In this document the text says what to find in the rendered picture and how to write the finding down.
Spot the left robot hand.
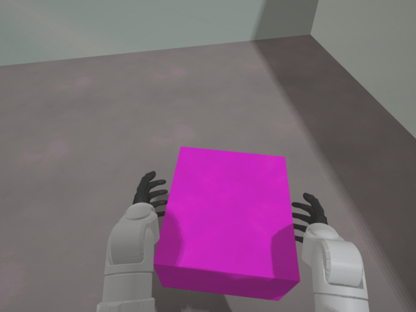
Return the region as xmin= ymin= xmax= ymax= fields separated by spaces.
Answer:
xmin=133 ymin=171 xmax=168 ymax=217

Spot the right robot forearm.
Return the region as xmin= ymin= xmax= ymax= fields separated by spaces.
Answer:
xmin=301 ymin=223 xmax=369 ymax=312

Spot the right robot hand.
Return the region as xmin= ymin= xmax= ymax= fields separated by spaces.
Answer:
xmin=291 ymin=193 xmax=328 ymax=243

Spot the carton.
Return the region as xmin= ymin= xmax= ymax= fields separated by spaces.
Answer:
xmin=153 ymin=147 xmax=300 ymax=301

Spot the left robot forearm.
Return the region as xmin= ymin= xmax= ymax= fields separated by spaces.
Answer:
xmin=96 ymin=203 xmax=160 ymax=312

